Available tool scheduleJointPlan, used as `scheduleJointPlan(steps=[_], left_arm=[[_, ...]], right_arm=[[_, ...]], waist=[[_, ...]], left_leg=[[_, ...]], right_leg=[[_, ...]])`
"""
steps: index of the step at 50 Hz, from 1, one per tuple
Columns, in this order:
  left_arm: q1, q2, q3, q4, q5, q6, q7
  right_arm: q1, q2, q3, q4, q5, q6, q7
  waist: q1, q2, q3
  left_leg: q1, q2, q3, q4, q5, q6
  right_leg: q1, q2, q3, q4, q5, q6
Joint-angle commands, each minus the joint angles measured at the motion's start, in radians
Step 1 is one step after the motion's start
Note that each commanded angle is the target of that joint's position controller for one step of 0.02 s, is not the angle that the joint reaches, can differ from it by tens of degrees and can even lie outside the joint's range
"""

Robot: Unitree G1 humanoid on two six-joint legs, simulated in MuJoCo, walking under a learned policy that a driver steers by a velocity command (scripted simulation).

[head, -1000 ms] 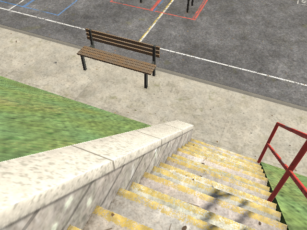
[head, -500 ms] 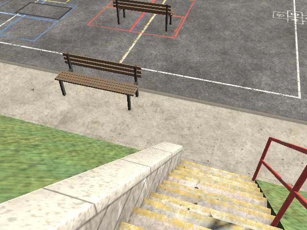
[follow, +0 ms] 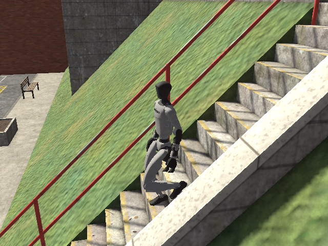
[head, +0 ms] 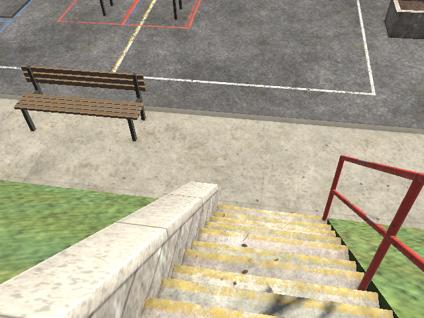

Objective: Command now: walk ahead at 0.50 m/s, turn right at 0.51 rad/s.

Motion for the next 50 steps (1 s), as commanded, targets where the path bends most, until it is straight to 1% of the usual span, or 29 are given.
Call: scheduleJointPlan(steps=[1, 2, 3, 4, 6, 8, 11, 15, 17, 18, 19, 20, 22, 23, 24, 27, 29, 32, 34, 36, 38, 42, 43, 45, 46, 47, 48, 49, 50], left_arm=[[0.298, 0.193, 0.035, 0.09, 0.014, -0.013, -0.018], [0.234, 0.022, -0.024, 0.039, -0.002, -0.033, -0.009], [0.199, 0.075, -0.018, 0.044, 0.025, -0.039, 0.008], [0.079, 0.06, -0.032, -0.002, 0.042, -0.03, 0.053], [0.019, 0.076, -0.027, -0.003, 0.021, -0.024, 0.096], [0.079, 0.046, -0.03, -0.003, -0.043, -0.062, 0.145], [0.141, 0.02, -0.027, 0.04, -0.043, -0.049, 0.146], [0.127, -0.011, -0.018, 0.044, -0.031, -0.011, 0.124], [0.101, -0.041, -0.027, 0.048, -0.061, -0.005, 0.132], [0.084, -0.035, -0.019, 0.066, -0.041, -0.017, 0.106], [0.28, -0.117, -0.03, 0.049, -0.029, -0.022, 0.071], [0.286, -0.064, -0.034, 0.024, -0.043, -0.021, 0.064], [0.135, -0.02, -0.026, -0.022, -0.07, -0.012, 0.074], [0.018, -0.046, -0.044, -0.133, -0.081, 0.017, 0.088], [-0.088, -0.026, -0.04, -0.127, -0.079, 0.039, 0.102], [-0.043, -0.014, -0.033, -0.144, -0.018, 0.074, 0.093], [0.007, -0.086, -0.049, -0.116, -0.029, 0.058, 0.065], [-0.156, 0.0, -0.022, -0.176, -0.047, 0.04, 0.044], [-0.276, 0.0, -0.02, -0.216, -0.051, 0.022, 0.022], [-0.319, 0.004, -0.022, -0.244, -0.017, 0.01, -0.019], [-0.276, -0.056, -0.029, -0.227, 0.011, 0.016, -0.043], [-0.229, 0.01, -0.019, -0.18, -0.04, 0.03, -0.057], [-0.053, 0.058, 0.006, -0.102, -0.045, 0.022, -0.048], [0.445, 0.128, 0.046, 0.087, 0.01, 0.023, -0.013], [0.514, 0.121, 0.024, 0.127, 0.03, 0.014, 0.009], [0.356, 0.067, -0.045, 0.105, 0.058, 0.009, 0.028], [0.268, 0.166, -0.017, 0.122, 0.018, 0.012, 0.019], [0.11, 0.074, -0.037, 0.075, 0.012, 0.005, 0.014], [-0.012, 0.027, -0.06, 0.007, 0.05, -0.01, 0.003]], right_arm=[[-0.093, -0.002, 0.003, -0.215, 0.058, -0.024, -0.013], [-0.173, -0.075, -0.019, -0.189, 0.036, -0.008, -0.028], [-0.115, 0.015, 0.007, -0.226, 0.014, 0.001, -0.017], [-0.147, 0.008, 0.013, -0.271, -0.02, 0.032, -0.022], [-0.069, 0.0, 0.003, -0.212, -0.026, 0.031, -0.007], [-0.209, -0.108, -0.017, -0.267, -0.034, 0.003, 0.015], [-0.32, 0.005, 0.008, -0.362, -0.019, 0.015, 0.039], [0.047, -0.09, -0.034, -0.255, -0.035, 0.025, 0.069], [0.27, -0.098, -0.049, -0.151, -0.01, 0.016, 0.051], [0.453, -0.07, -0.044, -0.083, -0.024, 0.016, 0.063], [0.405, -0.059, -0.009, -0.055, -0.02, 0.007, 0.084], [0.353, -0.023, 0.009, -0.065, 0.004, 0.016, 0.099], [0.309, -0.021, 0.023, -0.043, -0.047, 0.032, 0.131], [0.235, -0.188, -0.022, -0.026, -0.065, 0.035, 0.107], [0.203, -0.05, 0.014, -0.025, -0.059, 0.021, 0.08], [0.058, 0.03, 0.073, -0.05, -0.055, 0.014, 0.016], [0.157, -0.051, 0.06, 0.02, -0.06, 0.008, 0.007], [0.323, -0.037, 0.048, 0.063, -0.012, -0.006, -0.015], [0.437, -0.014, 0.045, 0.086, -0.032, -0.012, -0.017], [0.343, 0.01, 0.054, 0.038, -0.045, -0.011, -0.057], [0.28, 0.002, 0.06, 0.033, -0.023, 0.01, -0.049], [0.258, -0.055, 0.032, 0.024, 0.011, 0.044, -0.015], [0.196, -0.074, 0.015, 0.036, 0.009, 0.035, -0.005], [0.101, -0.06, 0.003, 0.051, 0.016, 0.001, 0.02], [0.091, -0.015, -0.005, 0.015, 0.036, 0.001, 0.006], [0.309, 0.044, 0.0, 0.013, 0.047, 0.001, 0.018], [0.289, 0.111, 0.054, -0.092, 0.074, 0.036, 0.022], [0.198, 0.065, 0.046, -0.103, 0.073, 0.07, 0.009], [0.135, -0.004, 0.02, -0.1, 0.07, 0.108, -0.023]], waist=[[0.003, -0.134, -0.004], [-0.001, 0.157, 0.07], [-0.07, -0.04, 0.007], [-0.122, -0.055, 0.026], [-0.178, -0.043, -0.01], [-0.109, 0.035, 0.072], [-0.018, -0.034, 0.077], [-0.105, -0.135, 0.006], [-0.178, -0.074, 0.056], [-0.239, 0.069, 0.031], [-0.081, 0.373, -0.037], [-0.072, 0.415, -0.088], [-0.055, 0.066, -0.046], [0.003, 0.155, 0.005], [-0.02, 0.01, 0.091], [0.059, -0.05, 0.171], [0.074, 0.064, 0.093], [-0.05, 0.088, 0.14], [-0.128, 0.111, 0.171], [-0.113, 0.039, 0.181], [-0.096, 0.021, 0.149], [-0.144, 0.043, 0.177], [-0.047, 0.065, 0.114], [0.221, -0.098, 0.038], [0.241, -0.284, 0.095], [0.009, -0.41, 0.035], [-0.059, -0.345, -0.216], [-0.071, -0.099, -0.132], [-0.076, 0.039, -0.063]], left_leg=[[-0.646, -0.024, -0.035, -0.069, 0.169, 0.052], [-0.611, 0.018, -0.061, -0.282, 0.422, 0.06], [-0.575, 0.022, -0.086, -0.385, 0.466, 0.037], [-0.424, 0.0, -0.083, -0.654, 0.617, -0.026], [-0.018, -0.031, -0.044, -0.735, 0.947, -0.043], [0.045, -0.066, -0.072, -1.205, 1.398, -0.05], [0.219, -0.095, -0.069, -1.48, 1.411, -0.058], [0.345, -0.066, -0.123, -1.404, 1.261, -0.017], [0.592, 0.084, -0.138, -1.959, 1.244, 0.033], [0.868, 0.173, -0.114, -1.816, 1.594, 0.101], [1.178, 0.233, -0.177, -1.26, 1.982, 0.163], [1.156, 0.243, -0.191, -1.264, 1.869, 0.141], [0.786, 0.238, -0.221, -1.408, 1.364, 0.193], [0.527, 0.362, -0.501, -1.553, 0.871, 0.311], [0.439, 0.324, -0.491, -1.579, 0.607, 0.26], [0.055, 0.129, -0.208, -1.538, 0.692, 0.137], [0.091, 0.136, -0.21, -1.497, 0.758, 0.133], [0.45, 0.136, -0.193, -1.395, 0.591, 0.091], [0.614, 0.169, -0.23, -1.351, 0.539, 0.093], [0.39, 0.105, -0.04, -1.279, 0.442, 0.083], [0.119, 0.059, 0.049, -1.269, 0.374, 0.101], [0.265, 0.073, -0.022, -1.031, 0.425, 0.129], [0.239, 0.077, -0.056, -0.834, 0.451, 0.121], [-0.01, -0.093, 0.011, -0.21, 0.489, 0.027], [-0.14, -0.306, -0.015, 0.201, -0.225, -0.032], [-0.353, -0.25, -0.172, 0.186, -0.3, -0.025], [-0.374, -0.132, -0.219, -0.036, -0.074, -0.024], [-0.326, -0.052, -0.204, -0.136, 0.057, -0.019], [-0.184, -0.109, -0.164, -0.247, 0.292, -0.014]], right_leg=[[0.344, -0.343, 0.659, -0.182, 0.444, -0.286], [0.204, -0.227, 0.461, -0.089, 0.585, -0.173], [0.164, -0.287, 0.584, -0.077, 0.657, -0.219], [-0.052, -0.242, 0.573, -0.12, 0.621, -0.22], [-0.3, -0.12, 0.476, -0.077, 0.468, -0.171], [-0.324, 0.003, 0.36, 0.047, 0.017, -0.131], [-0.294, 0.046, 0.361, 0.133, -0.136, -0.135], [-0.121, 0.071, 0.474, 0.496, 0.127, -0.136], [-0.18, 0.139, 0.371, 0.89, 0.25, -0.065], [-0.428, 0.236, 0.248, 1.335, -0.216, -0.021], [-0.869, 0.28, 0.273, 1.582, -0.666, -0.005], [-0.954, 0.179, 0.279, 1.474, -0.542, -0.006], [-0.881, 0.082, 0.139, 1.494, -0.336, -0.016], [-0.873, 0.005, 0.144, 1.32, -0.166, 0.0], [-0.962, -0.037, 0.244, 1.251, -0.044, -0.001], [-0.623, -0.034, 0.212, 0.692, 0.362, 0.056], [-0.513, -0.045, 0.149, 0.716, 0.545, 0.065], [-0.803, -0.055, 0.267, 0.393, 0.662, 0.006], [-0.963, -0.062, 0.302, 0.311, 0.626, -0.011], [-0.649, -0.045, 0.225, -0.003, 0.978, 0.016], [-0.234, -0.021, 0.084, -0.019, 1.063, 0.052], [-0.141, -0.112, 0.065, -0.3, 0.927, 0.05], [0.013, -0.152, 0.053, -0.283, 0.953, 0.038], [0.529, -0.107, -0.076, -0.379, 0.957, 0.0], [0.552, -0.244, 0.047, -0.478, 1.301, -0.072], [0.654, -0.359, 0.092, -0.036, 2.04, -0.103], [0.662, -0.551, 0.384, -0.136, 1.166, -0.299], [0.406, -0.531, 0.403, -0.231, 0.778, -0.277], [0.142, -0.443, 0.311, -0.296, 0.721, -0.211]])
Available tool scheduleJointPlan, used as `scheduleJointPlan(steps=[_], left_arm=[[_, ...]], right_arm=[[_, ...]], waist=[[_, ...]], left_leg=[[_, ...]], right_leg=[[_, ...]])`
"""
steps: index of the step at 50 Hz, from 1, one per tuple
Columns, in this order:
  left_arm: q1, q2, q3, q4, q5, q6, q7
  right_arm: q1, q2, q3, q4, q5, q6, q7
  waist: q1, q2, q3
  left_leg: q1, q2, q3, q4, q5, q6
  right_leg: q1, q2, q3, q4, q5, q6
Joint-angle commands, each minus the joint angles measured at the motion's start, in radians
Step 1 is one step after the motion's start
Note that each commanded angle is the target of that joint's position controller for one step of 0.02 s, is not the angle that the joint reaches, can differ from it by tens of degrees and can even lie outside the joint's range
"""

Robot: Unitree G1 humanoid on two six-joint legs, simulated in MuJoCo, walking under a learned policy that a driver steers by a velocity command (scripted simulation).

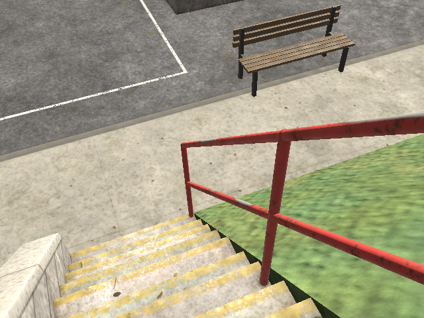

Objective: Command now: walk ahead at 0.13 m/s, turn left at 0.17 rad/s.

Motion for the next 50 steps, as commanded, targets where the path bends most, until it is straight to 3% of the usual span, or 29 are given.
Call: scheduleJointPlan(steps=[1, 3, 5, 6, 7, 8, 10, 11, 12, 14, 16, 17, 19, 20, 21, 22, 23, 24, 25, 26, 27, 29, 30, 31, 32, 34, 39, 43, 50], left_arm=[[-0.012, 0.139, 0.002, -0.056, 0.033, -0.038, 0.012], [0.023, 0.088, -0.029, -0.025, 0.006, -0.047, 0.074], [0.083, 0.072, -0.065, 0.001, 0.046, -0.031, 0.124], [0.114, 0.13, -0.051, -0.012, 0.035, -0.026, 0.14], [0.166, 0.109, -0.043, -0.01, 0.006, -0.032, 0.161], [0.214, 0.102, -0.04, -0.006, -0.005, -0.031, 0.173], [0.203, 0.105, -0.03, -0.042, 0.014, -0.026, 0.19], [0.093, 0.152, -0.014, -0.09, 0.004, -0.027, 0.198], [0.062, 0.149, -0.015, -0.112, -0.001, -0.026, 0.197], [0.031, 0.136, -0.011, -0.163, -0.017, -0.026, 0.176], [0.038, 0.168, 0.011, -0.183, -0.016, -0.016, 0.163], [-0.034, 0.249, 0.036, -0.207, 0.004, -0.023, 0.158], [-0.051, 0.2, 0.042, -0.237, -0.018, -0.004, 0.149], [-0.008, 0.162, 0.041, -0.204, -0.043, 0.009, 0.155], [0.059, 0.133, 0.039, -0.151, -0.046, 0.012, 0.159], [0.087, 0.132, 0.042, -0.121, -0.041, 0.007, 0.154], [0.068, 0.096, 0.044, -0.181, -0.014, 0.004, 0.131], [0.066, 0.129, 0.05, -0.225, -0.048, -0.013, 0.11], [-0.044, 0.15, 0.054, -0.276, -0.078, -0.024, 0.106], [-0.23, 0.089, 0.035, -0.379, -0.095, -0.014, 0.116], [-0.354, 0.093, 0.035, -0.38, -0.076, 0.021, 0.148], [-0.312, 0.035, 0.023, -0.377, -0.021, 0.079, 0.15], [-0.248, 0.006, 0.021, -0.367, -0.013, 0.096, 0.141], [-0.187, 0.042, 0.031, -0.359, -0.044, 0.103, 0.132], [-0.2, 0.027, 0.026, -0.372, -0.054, 0.109, 0.131], [-0.24, -0.008, 0.007, -0.438, -0.052, 0.109, 0.13], [-0.285, -0.016, -0.025, -0.522, -0.046, 0.106, 0.12], [-0.352, -0.012, -0.041, -0.563, -0.051, 0.099, 0.113], [-0.36, 0.021, -0.037, -0.541, -0.057, 0.08, 0.108]], right_arm=[[0.057, -0.031, -0.012, -0.08, -0.005, 0.061, -0.047], [0.003, 0.01, -0.002, -0.163, -0.066, 0.073, -0.047], [-0.034, 0.002, -0.007, -0.199, -0.064, 0.063, -0.035], [-0.051, -0.02, -0.014, -0.237, -0.059, 0.058, -0.029], [-0.124, -0.042, -0.017, -0.27, -0.043, 0.044, -0.016], [-0.185, -0.041, -0.011, -0.314, -0.046, 0.04, -0.009], [-0.247, -0.054, -0.009, -0.381, -0.075, 0.047, 0.007], [-0.24, -0.052, -0.005, -0.395, -0.09, 0.062, 0.015], [-0.235, -0.061, 0.001, -0.398, -0.092, 0.066, 0.021], [-0.255, -0.081, -0.004, -0.405, -0.06, 0.069, 0.034], [-0.261, -0.102, -0.012, -0.397, -0.047, 0.074, 0.056], [-0.243, -0.136, -0.029, -0.389, -0.033, 0.086, 0.063], [-0.231, -0.172, -0.047, -0.369, -0.021, 0.092, 0.078], [-0.148, -0.136, -0.045, -0.322, -0.011, 0.079, 0.088], [0.016, -0.142, -0.066, -0.237, -0.019, 0.053, 0.092], [0.199, -0.208, -0.088, -0.163, -0.051, 0.036, 0.094], [0.144, -0.32, -0.084, -0.186, -0.07, 0.038, 0.103], [0.065, -0.403, -0.109, -0.218, -0.037, 0.055, 0.123], [0.09, -0.397, -0.102, -0.226, -0.059, 0.063, 0.12], [0.096, -0.413, -0.096, -0.188, -0.088, 0.073, 0.09], [0.015, -0.309, -0.055, -0.223, -0.104, 0.08, 0.055], [-0.119, -0.222, -0.001, -0.263, -0.081, 0.098, 0.006], [-0.15, -0.21, 0.017, -0.28, -0.074, 0.106, -0.004], [-0.15, -0.187, 0.041, -0.286, -0.074, 0.109, -0.01], [-0.144, -0.177, 0.053, -0.299, -0.077, 0.105, -0.011], [-0.105, -0.178, 0.069, -0.314, -0.077, 0.093, -0.01], [-0.008, -0.186, 0.068, -0.328, -0.058, 0.101, -0.044], [0.015, -0.2, 0.053, -0.349, -0.076, 0.1, -0.075], [0.004, -0.23, 0.031, -0.361, -0.071, 0.078, -0.066]], waist=[[-0.026, 0.016, -0.074], [-0.044, -0.059, 0.044], [-0.044, -0.111, -0.042], [-0.03, -0.144, -0.077], [0.024, -0.159, -0.041], [0.052, -0.151, -0.034], [0.039, -0.084, 0.008], [-0.014, -0.122, 0.003], [-0.02, -0.075, -0.002], [-0.001, 0.02, 0.044], [0.022, -0.048, 0.072], [-0.014, -0.177, 0.055], [0.009, -0.047, 0.074], [0.002, -0.012, 0.09], [-0.05, 0.042, -0.009], [-0.127, 0.21, -0.088], [-0.061, 0.486, -0.062], [-0.071, 0.493, -0.208], [-0.111, 0.275, -0.278], [-0.104, 0.086, -0.251], [-0.104, -0.094, -0.124], [-0.027, 0.007, -0.035], [0.007, 0.061, -0.025], [0.023, 0.091, -0.005], [0.015, 0.115, 0.019], [0.008, 0.109, 0.039], [-0.04, 0.076, 0.015], [-0.08, 0.094, -0.057], [-0.085, 0.112, -0.071]], left_leg=[[-0.276, 0.049, -0.008, -0.089, 0.351, -0.015], [-0.261, 0.029, -0.033, -0.436, 0.664, -0.052], [-0.123, 0.018, 0.05, -0.489, 0.801, -0.104], [-0.198, 0.009, 0.053, -0.456, 0.832, -0.116], [-0.379, 0.03, -0.049, -0.544, 0.838, -0.104], [-0.464, 0.039, -0.08, -0.584, 0.857, -0.091], [-0.452, 0.034, -0.087, -0.695, 0.955, -0.076], [-0.359, 0.068, -0.063, -0.792, 1.133, -0.089], [-0.245, 0.072, -0.012, -0.89, 1.227, -0.099], [0.007, 0.044, 0.09, -1.147, 1.384, -0.093], [0.044, 0.084, 0.084, -1.264, 1.395, -0.06], [0.109, 0.127, 0.046, -1.131, 1.334, -0.035], [0.161, 0.122, 0.16, -1.298, 1.124, 0.007], [0.203, 0.169, 0.133, -1.575, 1.059, 0.043], [0.471, 0.12, 0.204, -1.606, 1.057, 0.056], [0.712, 0.146, 0.151, -1.543, 1.305, 0.104], [0.881, 0.162, 0.0, -1.21, 1.631, 0.133], [0.935, 0.265, -0.277, -1.255, 1.432, 0.215], [0.902, 0.397, -0.513, -1.403, 1.067, 0.321], [0.816, 0.516, -0.775, -1.605, 0.405, 0.352], [0.658, 0.507, -0.771, -1.668, 0.099, 0.243], [0.454, 0.377, -0.612, -1.578, -0.046, 0.1], [0.341, 0.314, -0.513, -1.546, -0.009, 0.065], [0.235, 0.237, -0.371, -1.501, 0.122, 0.046], [0.148, 0.208, -0.34, -1.494, 0.2, 0.066], [0.085, 0.186, -0.361, -1.507, 0.219, 0.103], [0.294, 0.174, -0.346, -1.455, 0.401, 0.17], [0.485, 0.211, -0.365, -1.397, 0.645, 0.242], [0.516, 0.235, -0.408, -1.335, 0.916, 0.319]], right_leg=[[0.111, -0.375, 0.327, -0.123, 0.287, -0.048], [-0.081, -0.295, 0.19, -0.033, 0.26, -0.02], [-0.091, -0.273, 0.145, 0.015, 0.371, -0.052], [-0.023, -0.291, 0.16, 0.042, 0.357, -0.075], [0.073, -0.299, 0.156, 0.082, 0.186, -0.064], [0.13, -0.317, 0.188, 0.108, 0.137, -0.06], [0.054, -0.32, 0.184, 0.13, 0.04, -0.071], [-0.015, -0.315, 0.153, 0.176, -0.111, -0.049], [-0.071, -0.282, 0.087, 0.194, -0.228, -0.029], [-0.251, -0.229, -0.017, 0.214, -0.565, 0.039], [-0.222, -0.279, -0.02, 0.266, -0.673, 0.047], [-0.343, -0.377, 0.108, 0.266, -0.767, 0.021], [-0.307, -0.375, 0.071, 0.368, -0.644, 0.058], [-0.198, -0.34, 0.042, 0.491, -0.588, 0.086], [-0.201, -0.278, -0.036, 0.734, -0.514, 0.11], [-0.359, -0.176, -0.152, 1.216, -0.704, 0.178], [-0.801, -0.049, -0.11, 1.701, -1.096, 0.267], [-0.938, -0.031, 0.018, 1.845, -1.095, 0.284], [-0.995, 0.004, 0.118, 1.937, -1.025, 0.29], [-1.103, 0.0, 0.174, 1.87, -0.856, 0.252], [-1.131, -0.024, 0.231, 1.723, -0.674, 0.233], [-1.094, 0.0, 0.194, 1.678, -0.545, 0.229], [-1.045, 0.024, 0.144, 1.771, -0.506, 0.237], [-1.0, 0.046, 0.111, 1.747, -0.37, 0.254], [-0.963, 0.064, 0.067, 1.822, -0.361, 0.273], [-0.942, 0.079, 0.047, 1.959, -0.404, 0.299], [-0.965, 0.076, 0.05, 1.947, -0.452, 0.342], [-0.964, 0.084, 0.119, 1.887, -0.503, 0.357], [-0.858, 0.082, 0.188, 1.779, -0.616, 0.341]])
Over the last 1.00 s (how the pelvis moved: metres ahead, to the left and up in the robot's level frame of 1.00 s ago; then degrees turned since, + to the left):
0.43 -0.12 -0.43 -28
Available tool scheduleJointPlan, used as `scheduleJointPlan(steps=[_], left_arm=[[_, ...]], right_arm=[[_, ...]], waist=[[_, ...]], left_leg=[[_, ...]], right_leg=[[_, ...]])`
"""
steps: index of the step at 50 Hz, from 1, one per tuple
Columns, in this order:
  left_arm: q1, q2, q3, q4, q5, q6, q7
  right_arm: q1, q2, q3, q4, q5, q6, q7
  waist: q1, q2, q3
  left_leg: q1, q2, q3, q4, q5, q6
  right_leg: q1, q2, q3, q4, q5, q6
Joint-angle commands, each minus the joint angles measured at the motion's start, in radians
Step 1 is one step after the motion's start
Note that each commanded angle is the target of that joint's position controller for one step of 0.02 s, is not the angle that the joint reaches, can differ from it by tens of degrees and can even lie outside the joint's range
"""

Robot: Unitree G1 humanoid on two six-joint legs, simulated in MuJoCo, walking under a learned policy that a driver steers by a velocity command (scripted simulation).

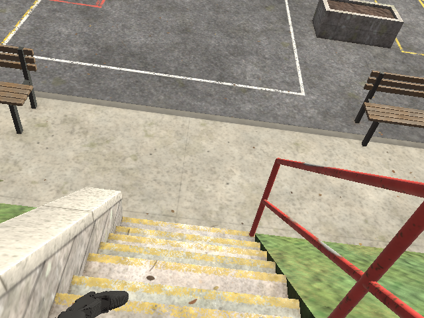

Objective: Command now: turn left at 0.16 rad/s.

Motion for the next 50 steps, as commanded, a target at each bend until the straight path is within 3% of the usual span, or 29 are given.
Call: scheduleJointPlan(steps=[1, 10, 13, 14, 15, 16, 17, 18, 19, 20, 21, 22, 23, 24, 25, 26, 27, 28, 29, 30, 33, 36, 39, 42, 43, 46, 48, 49, 50], left_arm=[[-0.111, 0.02, 0.005, -0.096, -0.003, -0.026, -0.005], [-0.088, 0.11, 0.012, -0.101, 0.01, -0.04, -0.035], [0.182, 0.096, 0.004, -0.011, 0.012, -0.048, -0.072], [0.485, 0.143, 0.024, 0.114, 0.026, -0.052, -0.068], [0.599, 0.317, 0.071, 0.158, 0.072, -0.073, -0.053], [0.542, 0.324, 0.051, 0.147, 0.061, -0.114, -0.052], [0.473, 0.284, 0.04, 0.129, 0.068, -0.123, -0.029], [0.343, 0.263, 0.038, 0.121, 0.046, -0.107, -0.003], [0.24, 0.205, 0.026, 0.1, 0.054, -0.081, -0.004], [0.136, 0.162, 0.028, 0.101, 0.028, -0.052, -0.003], [0.066, 0.129, 0.026, 0.136, -0.011, -0.05, 0.006], [0.077, 0.086, 0.007, 0.096, 0.003, -0.049, -0.003], [0.115, 0.051, 0.016, 0.09, -0.037, -0.03, -0.042], [0.305, 0.042, 0.029, 0.175, -0.024, -0.018, -0.073], [0.387, 0.023, 0.035, 0.245, 0.022, -0.025, -0.08], [0.347, 0.005, 0.024, 0.213, 0.006, -0.03, -0.052], [0.304, 0.021, 0.036, 0.21, -0.073, -0.031, -0.03], [0.407, 0.048, 0.042, 0.215, -0.048, -0.044, -0.027], [0.527, 0.076, 0.046, 0.271, -0.004, -0.047, -0.023], [0.529, 0.099, 0.05, 0.247, -0.003, -0.038, -0.01], [0.485, 0.16, 0.077, 0.282, 0.032, -0.007, 0.008], [0.461, 0.055, 0.055, 0.252, 0.038, -0.026, -0.011], [0.298, 0.063, 0.058, 0.185, 0.034, -0.05, -0.028], [0.187, 0.068, 0.059, 0.171, 0.01, -0.083, -0.097], [0.243, 0.084, 0.074, 0.21, 0.008, -0.09, -0.11], [0.308, 0.103, 0.096, 0.256, -0.002, -0.095, -0.108], [0.514, 0.096, 0.116, 0.359, 0.008, -0.089, -0.121], [0.736, 0.114, 0.121, 0.45, 0.034, -0.075, -0.114], [0.686, 0.082, 0.064, 0.443, 0.058, -0.081, -0.124]], right_arm=[[0.104, -0.172, -0.053, -0.023, 0.002, -0.016, 0.004], [-0.007, -0.248, -0.094, -0.045, 0.042, -0.037, 0.018], [-0.093, -0.245, -0.123, -0.022, 0.053, -0.01, 0.037], [-0.232, -0.165, -0.12, -0.055, 0.087, -0.019, 0.045], [-0.401, -0.169, -0.121, -0.155, 0.102, -0.033, 0.062], [-0.61, -0.187, -0.124, -0.246, 0.104, -0.071, 0.058], [-0.597, -0.122, -0.105, -0.225, 0.108, -0.109, 0.051], [-0.412, -0.037, -0.082, -0.17, 0.078, -0.123, 0.058], [-0.247, -0.05, -0.076, -0.096, 0.015, -0.111, 0.066], [-0.121, -0.069, -0.076, -0.047, -0.013, -0.093, 0.08], [-0.05, -0.057, -0.086, -0.032, -0.004, -0.096, 0.088], [0.127, -0.07, -0.064, 0.055, -0.028, -0.084, 0.082], [0.105, 0.039, -0.033, 0.059, -0.02, -0.065, 0.091], [-0.018, 0.127, -0.026, 0.047, -0.015, -0.049, 0.102], [0.043, 0.065, -0.052, 0.088, -0.019, -0.057, 0.129], [0.107, 0.069, -0.047, 0.065, -0.007, -0.06, 0.138], [0.134, -0.019, -0.039, 0.037, -0.001, -0.076, 0.128], [0.047, -0.105, -0.066, 0.055, 0.0, -0.084, 0.111], [-0.042, -0.102, -0.073, 0.056, 0.001, -0.086, 0.107], [-0.081, -0.163, -0.104, 0.072, -0.029, -0.108, 0.096], [-0.198, 0.007, -0.04, 0.049, -0.012, -0.109, 0.085], [-0.094, 0.025, -0.017, 0.106, 0.006, -0.111, 0.054], [0.055, 0.019, -0.03, 0.156, 0.004, -0.098, 0.021], [0.108, -0.037, -0.063, 0.177, 0.027, -0.075, 0.012], [0.078, -0.092, -0.08, 0.187, 0.011, -0.081, 0.021], [0.022, -0.029, -0.075, 0.151, 0.03, -0.05, 0.05], [0.099, -0.033, -0.081, 0.203, 0.007, -0.052, 0.041], [0.097, 0.027, -0.074, 0.224, -0.01, -0.06, 0.058], [0.114, 0.131, -0.065, 0.225, 0.011, -0.058, 0.092]], waist=[[-0.024, 0.191, -0.055], [0.016, 0.207, -0.112], [0.148, 0.275, -0.122], [0.322, 0.095, 0.008], [0.406, -0.354, 0.332], [0.408, -0.373, 0.629], [0.363, -0.298, 0.658], [0.227, -0.369, 0.576], [0.162, -0.434, 0.378], [0.089, -0.382, 0.248], [-0.008, -0.29, 0.214], [-0.055, -0.202, -0.036], [-0.01, 0.052, -0.116], [0.059, 0.182, -0.155], [0.035, 0.216, -0.159], [-0.039, 0.156, -0.042], [-0.067, 0.148, 0.042], [0.08, 0.12, 0.06], [0.16, 0.091, 0.022], [0.185, 0.281, -0.008], [0.203, -0.035, 0.142], [0.186, 0.038, 0.123], [0.105, 0.096, 0.05], [0.033, 0.122, 0.064], [0.064, 0.209, 0.038], [0.072, 0.123, 0.092], [0.119, 0.126, -0.016], [0.206, -0.028, -0.103], [0.182, -0.158, -0.163]], left_leg=[[0.312, 0.268, -0.325, -0.112, 0.504, 0.278], [0.119, 0.275, -0.315, -0.087, 0.517, 0.211], [-0.268, 0.173, -0.117, -0.165, 0.172, 0.12], [-0.588, 0.05, -0.016, 0.076, -0.295, 0.046], [-0.724, -0.078, 0.149, 0.402, -0.766, 0.007], [-0.848, -0.091, 0.157, 0.508, -0.701, 0.018], [-0.856, -0.085, 0.095, 0.573, -0.541, 0.027], [-0.763, -0.061, 0.155, 0.552, -0.367, 0.039], [-0.529, 0.013, 0.213, 0.515, -0.106, 0.021], [-0.17, 0.051, 0.274, 0.458, 0.111, -0.009], [0.042, 0.074, 0.257, 0.611, 0.364, -0.034], [0.516, 0.004, 0.402, 0.674, 0.447, -0.079], [0.472, 0.033, 0.452, -0.054, 0.403, -0.01], [0.455, 0.022, 0.397, -0.18, 0.41, 0.01], [0.428, 0.074, 0.38, -0.006, 0.488, 0.027], [0.469, 0.163, 0.296, -0.158, 0.372, 0.067], [0.424, 0.342, 0.135, -0.144, 0.292, 0.16], [0.313, 0.488, 0.07, -0.192, 0.373, 0.224], [0.192, 0.473, 0.115, -0.208, 0.524, 0.213], [0.076, 0.612, -0.117, -0.242, 0.145, 0.286], [-0.203, 0.448, 0.061, -0.132, 0.138, 0.221], [-0.213, 0.366, 0.143, 0.045, 0.12, 0.177], [-0.065, 0.307, 0.17, 0.153, -0.003, 0.159], [-0.104, 0.276, 0.187, 0.162, -0.186, 0.148], [-0.276, 0.331, 0.122, 0.165, -0.169, 0.176], [-0.157, 0.269, 0.182, 0.36, -0.007, 0.138], [-0.153, 0.244, 0.152, 0.601, -0.051, 0.106], [-0.384, 0.127, 0.248, 0.999, -0.303, 0.023], [-0.658, -0.022, 0.22, 1.468, -0.847, -0.093]], right_leg=[[-0.207, -0.021, 0.045, -0.011, -0.037, -0.009], [0.141, -0.152, 0.017, -0.428, -0.126, -0.047], [0.746, -0.132, -0.168, -0.947, -0.048, -0.113], [0.896, -0.115, 0.009, -1.308, -0.157, -0.157], [0.396, -0.18, 0.661, -2.076, -0.9, -0.271], [0.183, -0.191, 0.936, -2.323, -0.967, -0.308], [0.106, -0.171, 0.874, -2.275, -0.855, -0.282], [0.086, -0.128, 0.787, -2.164, -0.722, -0.259], [0.146, -0.135, 0.545, -1.96, -0.291, -0.282], [-0.013, -0.089, 0.408, -1.811, -0.075, -0.27], [-0.206, -0.071, 0.529, -1.649, 0.027, -0.281], [-0.217, -0.036, 0.2, -1.607, 0.422, -0.188], [0.131, 0.04, -0.117, -1.622, 0.457, -0.115], [0.363, 0.038, -0.061, -1.579, 0.314, -0.189], [0.33, 0.108, -0.034, -1.101, 0.157, -0.186], [0.091, 0.122, 0.141, -1.013, -0.038, -0.217], [-0.119, 0.142, 0.258, -0.796, -0.068, -0.158], [-0.149, 0.065, 0.305, -0.748, -0.024, -0.16], [-0.028, 0.051, 0.274, -0.747, 0.095, -0.174], [-0.076, -0.014, 0.295, -0.715, 0.18, -0.155], [0.084, 0.011, 0.243, -0.784, 0.435, -0.114], [0.125, -0.022, 0.217, -0.95, 0.694, -0.076], [0.117, -0.081, 0.204, -1.339, 0.902, -0.057], [0.386, -0.164, 0.073, -1.902, 1.038, -0.106], [0.579, -0.151, 0.05, -1.731, 1.036, -0.128], [0.587, -0.128, -0.111, -2.019, 0.888, -0.178], [0.942, -0.161, -0.149, -2.176, 0.859, -0.232], [1.271, -0.222, -0.099, -2.081, 1.098, -0.279], [1.455, -0.315, -0.062, -1.718, 1.444, -0.323]])
Over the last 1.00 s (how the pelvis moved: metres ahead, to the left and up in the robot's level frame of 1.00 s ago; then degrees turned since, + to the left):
0.17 0.05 -0.24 28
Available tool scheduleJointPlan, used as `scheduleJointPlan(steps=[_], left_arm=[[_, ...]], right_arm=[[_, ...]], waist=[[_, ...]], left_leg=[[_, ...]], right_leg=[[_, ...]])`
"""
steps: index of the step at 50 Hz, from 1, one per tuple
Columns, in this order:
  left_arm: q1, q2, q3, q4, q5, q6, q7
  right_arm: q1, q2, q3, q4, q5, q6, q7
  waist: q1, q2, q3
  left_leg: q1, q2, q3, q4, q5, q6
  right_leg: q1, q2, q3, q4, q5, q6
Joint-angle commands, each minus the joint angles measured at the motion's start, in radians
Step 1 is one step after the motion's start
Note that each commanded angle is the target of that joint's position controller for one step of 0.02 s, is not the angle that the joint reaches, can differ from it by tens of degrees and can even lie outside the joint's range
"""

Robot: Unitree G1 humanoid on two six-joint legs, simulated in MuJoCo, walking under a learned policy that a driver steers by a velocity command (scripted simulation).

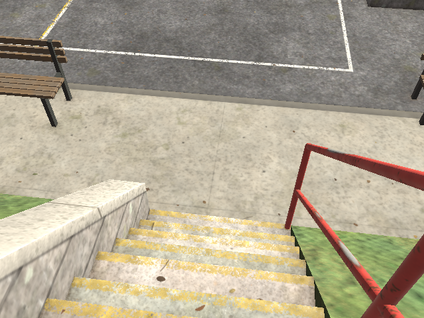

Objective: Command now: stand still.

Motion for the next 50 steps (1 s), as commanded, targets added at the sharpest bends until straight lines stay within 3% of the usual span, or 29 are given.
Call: scheduleJointPlan(steps=[1, 2, 3, 4, 5, 7, 10, 14, 16, 22, 23, 25, 28, 30, 32, 33, 34, 35, 37, 38, 40, 42, 43, 44, 45, 46, 48, 49, 50], left_arm=[[0.291, 0.126, -0.011, 0.106, 0.01, 0.025, -0.012], [0.226, 0.18, 0.004, 0.1, -0.001, 0.041, 0.001], [0.152, 0.025, -0.052, 0.03, 0.039, 0.059, 0.011], [0.127, 0.008, -0.082, 0.024, 0.033, 0.049, 0.006], [0.025, 0.145, -0.065, 0.042, -0.001, 0.048, 0.018], [0.003, 0.015, -0.105, 0.038, 0.004, 0.048, 0.061], [0.098, 0.019, -0.113, 0.042, 0.003, 0.027, 0.073], [0.171, -0.025, -0.133, 0.06, 0.023, 0.016, 0.107], [0.167, -0.055, -0.142, 0.05, 0.018, 0.013, 0.103], [0.213, 0.007, -0.09, 0.031, 0.001, 0.006, 0.095], [0.258, 0.039, -0.067, 0.051, -0.006, -0.003, 0.092], [0.271, -0.027, -0.078, 0.061, -0.015, 0.006, 0.096], [0.221, -0.021, -0.068, 0.058, -0.021, 0.019, 0.107], [0.188, -0.033, -0.068, 0.033, -0.018, 0.033, 0.11], [0.165, -0.053, -0.065, -0.012, 0.008, 0.026, 0.102], [0.166, -0.06, -0.06, -0.015, -0.007, 0.022, 0.103], [0.234, -0.153, -0.083, 0.02, 0.001, 0.022, 0.095], [0.426, -0.228, -0.096, 0.105, 0.023, 0.021, 0.086], [0.611, -0.166, -0.09, 0.18, 0.054, -0.011, 0.08], [0.429, -0.205, -0.114, 0.146, 0.044, -0.013, 0.103], [0.197, -0.136, -0.114, 0.042, 0.008, 0.033, 0.117], [0.191, -0.018, -0.082, 0.104, 0.012, 0.023, 0.106], [0.238, 0.019, -0.065, 0.137, 0.033, -0.007, 0.092], [0.185, 0.024, -0.058, 0.106, 0.015, -0.036, 0.097], [0.303, -0.071, -0.073, 0.074, -0.013, -0.04, 0.097], [0.306, -0.129, -0.088, 0.083, -0.016, -0.027, 0.098], [0.285, -0.145, -0.096, 0.129, 0.005, 0.006, 0.092], [0.204, -0.077, -0.079, 0.138, 0.013, 0.016, 0.094], [0.253, -0.12, -0.088, 0.118, 0.029, 0.029, 0.085]], right_arm=[[0.107, 0.049, 0.008, -0.073, 0.068, -0.015, 0.046], [0.004, 0.017, 0.009, -0.124, 0.093, -0.014, 0.031], [-0.109, -0.079, -0.027, -0.061, 0.086, 0.025, -0.01], [-0.105, -0.02, -0.02, -0.073, 0.058, 0.049, -0.032], [-0.007, 0.063, 0.014, -0.137, 0.045, 0.055, -0.025], [-0.074, 0.007, 0.001, -0.138, 0.055, 0.058, -0.038], [-0.105, 0.003, 0.001, -0.154, 0.036, 0.071, -0.056], [-0.089, 0.027, -0.002, -0.142, 0.05, 0.062, -0.043], [-0.088, 0.034, -0.005, -0.151, 0.054, 0.063, -0.031], [-0.238, 0.015, -0.002, -0.245, 0.05, 0.033, -0.005], [-0.228, 0.011, 0.005, -0.257, 0.037, 0.015, 0.002], [-0.268, 0.01, 0.012, -0.278, 0.048, 0.002, 0.011], [-0.215, 0.049, 0.044, -0.285, 0.028, -0.006, 0.018], [-0.183, 0.039, 0.049, -0.271, 0.026, -0.022, 0.026], [-0.176, -0.042, 0.041, -0.222, -0.003, -0.022, 0.022], [-0.189, -0.031, 0.049, -0.231, -0.008, -0.027, 0.027], [-0.253, 0.004, 0.055, -0.232, 0.024, -0.035, 0.032], [-0.341, 0.078, 0.067, -0.26, 0.038, -0.033, 0.034], [-0.392, 0.035, 0.032, -0.33, 0.081, -0.035, 0.027], [-0.271, 0.125, 0.061, -0.305, 0.044, -0.018, 0.039], [-0.285, 0.088, 0.061, -0.3, 0.065, -0.023, 0.067], [-0.217, 0.149, 0.067, -0.253, 0.008, -0.031, 0.07], [-0.004, 0.086, 0.041, -0.124, -0.028, -0.02, 0.072], [0.049, 0.004, 0.027, -0.131, -0.008, -0.009, 0.052], [-0.056, -0.05, 0.029, -0.132, -0.006, -0.007, 0.053], [-0.19, 0.016, 0.04, -0.138, 0.013, -0.01, 0.054], [-0.278, 0.021, 0.023, -0.142, 0.058, -0.009, 0.055], [-0.19, -0.01, 0.005, -0.119, 0.048, -0.021, 0.058], [-0.202, -0.045, 0.0, -0.092, 0.056, -0.027, 0.052]], waist=[[0.038, -0.185, -0.233], [0.063, -0.15, -0.216], [0.158, 0.141, -0.086], [0.117, 0.094, -0.039], [-0.029, -0.046, -0.068], [0.002, 0.005, 0.026], [0.034, 0.042, 0.048], [0.048, 0.024, 0.016], [0.03, 0.017, -0.016], [0.093, -0.04, 0.097], [0.111, -0.043, 0.101], [0.115, -0.032, 0.149], [0.075, -0.003, 0.055], [0.05, 0.111, 0.027], [0.075, 0.454, 0.164], [0.086, 0.421, 0.251], [0.13, 0.399, 0.268], [0.204, 0.285, 0.182], [0.216, 0.077, 0.083], [0.093, -0.075, -0.011], [0.016, 0.133, 0.027], [-0.046, 0.013, -0.016], [-0.054, -0.031, -0.095], [-0.079, 0.025, -0.053], [0.065, 0.33, -0.096], [0.102, 0.379, -0.039], [0.073, 0.199, 0.005], [0.001, 0.05, -0.003], [0.086, 0.095, -0.02]], left_leg=[[-0.474, -0.056, -0.208, 0.623, -0.145, -0.084], [-0.491, -0.038, -0.186, 0.67, -0.02, -0.083], [-0.45, -0.113, -0.181, 0.72, 0.154, -0.063], [-0.422, -0.142, -0.199, 0.739, 0.147, -0.067], [-0.416, -0.068, -0.228, 0.696, 0.227, -0.093], [-0.435, -0.061, -0.294, 0.651, 0.337, -0.084], [-0.449, -0.069, -0.299, 0.549, 0.304, -0.072], [-0.462, -0.105, -0.336, 0.46, 0.527, -0.095], [-0.429, -0.059, -0.345, 0.407, 0.536, -0.109], [-0.569, 0.053, -0.331, 0.13, 0.471, -0.067], [-0.541, 0.068, -0.29, 0.106, 0.425, -0.067], [-0.521, 0.071, -0.237, 0.098, 0.302, -0.067], [-0.318, 0.071, -0.148, -0.003, 0.208, -0.07], [-0.146, 0.054, -0.145, -0.28, 0.254, -0.054], [-0.324, 0.059, -0.334, -0.841, 0.458, -0.011], [-0.433, 0.051, -0.424, -0.886, 0.457, 0.021], [-0.475, 0.04, -0.398, -0.789, 0.535, 0.022], [-0.43, 0.036, -0.265, -0.595, 0.517, 0.016], [-0.529, -0.052, -0.161, -0.204, 0.615, -0.112], [-0.439, 0.025, -0.253, -0.364, 0.413, -0.088], [-0.184, -0.025, -0.16, -0.927, 0.732, -0.068], [0.316, -0.068, -0.032, -1.178, 0.859, -0.041], [0.56, -0.093, -0.001, -0.855, 1.101, -0.009], [0.483, -0.008, -0.182, -1.047, 1.533, 0.056], [0.342, 0.155, -0.419, -1.181, 1.681, 0.193], [0.331, 0.158, -0.444, -1.229, 1.569, 0.19], [0.441, 0.07, -0.341, -1.166, 1.514, 0.106], [0.432, 0.035, -0.328, -1.221, 1.495, 0.059], [0.443, 0.044, -0.333, -1.178, 1.513, 0.073]], right_leg=[[0.553, -0.265, 0.226, 0.299, 0.475, -0.236], [0.382, -0.341, 0.367, 0.116, -0.139, -0.299], [0.22, -0.18, 0.179, 0.021, -0.349, -0.164], [0.156, -0.133, 0.104, 0.144, -0.034, -0.166], [0.073, -0.286, 0.334, 0.084, -0.134, -0.287], [-0.006, -0.243, 0.326, 0.04, -0.22, -0.256], [0.027, -0.206, 0.295, 0.084, -0.109, -0.228], [0.034, -0.12, 0.235, 0.242, 0.074, -0.195], [0.017, -0.129, 0.291, 0.224, -0.096, -0.209], [0.055, -0.157, 0.492, 0.119, -0.751, -0.235], [0.037, -0.151, 0.472, 0.123, -0.742, -0.24], [-0.033, -0.107, 0.394, 0.15, -0.661, -0.224], [-0.115, -0.067, 0.258, 0.29, -0.335, -0.187], [-0.173, -0.002, 0.127, 0.36, -0.324, -0.093], [-0.13, 0.137, -0.116, 0.567, -0.572, 0.047], [-0.133, 0.132, -0.093, 0.594, -0.555, 0.035], [-0.113, 0.111, -0.071, 0.568, -0.441, 0.014], [-0.015, 0.084, -0.037, 0.463, -0.242, -0.024], [0.238, -0.011, 0.059, 0.414, 0.175, -0.162], [0.314, -0.068, 0.201, 0.421, 0.256, -0.192], [0.161, -0.003, -0.002, 0.343, 0.18, -0.107], [-0.053, 0.008, 0.039, 0.326, 0.285, -0.098], [-0.223, -0.022, 0.051, 0.379, 0.296, -0.088], [-0.201, 0.051, 0.004, 0.436, 0.091, -0.041], [-0.056, 0.068, 0.065, 0.464, -0.323, 0.027], [-0.062, 0.023, 0.071, 0.325, -0.494, 0.058], [-0.02, 0.053, 0.025, 0.116, -0.349, 0.086], [0.053, 0.079, -0.017, 0.162, -0.248, 0.092], [0.11, 0.055, -0.003, 0.059, -0.165, 0.098]])
Over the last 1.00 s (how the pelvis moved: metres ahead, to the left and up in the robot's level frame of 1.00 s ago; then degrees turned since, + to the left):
0.17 -0.24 -0.17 2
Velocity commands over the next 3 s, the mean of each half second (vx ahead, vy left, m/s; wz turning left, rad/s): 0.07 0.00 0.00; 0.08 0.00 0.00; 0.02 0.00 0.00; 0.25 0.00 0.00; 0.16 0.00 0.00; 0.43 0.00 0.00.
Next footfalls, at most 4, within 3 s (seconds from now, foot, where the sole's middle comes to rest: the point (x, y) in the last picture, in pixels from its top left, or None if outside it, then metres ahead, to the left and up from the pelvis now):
0.46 left None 0.07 0.19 -0.61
0.86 left None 0.22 0.18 -0.80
1.96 right None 0.18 -0.13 -0.81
2.36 left None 0.42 0.08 -1.03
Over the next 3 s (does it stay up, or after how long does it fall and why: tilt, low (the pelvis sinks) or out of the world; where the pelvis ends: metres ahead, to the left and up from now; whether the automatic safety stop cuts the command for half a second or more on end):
stays up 0.54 -0.05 -0.54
